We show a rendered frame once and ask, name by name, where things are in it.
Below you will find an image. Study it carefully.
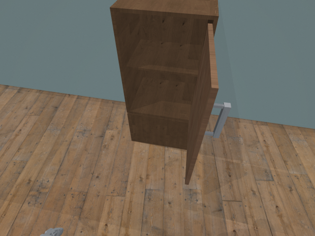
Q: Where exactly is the cupboard door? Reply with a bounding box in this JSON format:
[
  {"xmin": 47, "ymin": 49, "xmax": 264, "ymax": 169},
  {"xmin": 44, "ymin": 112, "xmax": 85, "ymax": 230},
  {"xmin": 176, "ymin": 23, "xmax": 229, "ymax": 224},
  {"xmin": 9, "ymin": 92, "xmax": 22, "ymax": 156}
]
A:
[{"xmin": 185, "ymin": 24, "xmax": 219, "ymax": 185}]

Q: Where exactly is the handle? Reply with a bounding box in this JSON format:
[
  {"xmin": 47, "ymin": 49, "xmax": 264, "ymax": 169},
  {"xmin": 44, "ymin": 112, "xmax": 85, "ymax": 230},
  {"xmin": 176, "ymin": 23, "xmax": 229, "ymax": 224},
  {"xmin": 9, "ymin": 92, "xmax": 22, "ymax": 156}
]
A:
[{"xmin": 205, "ymin": 102, "xmax": 231, "ymax": 138}]

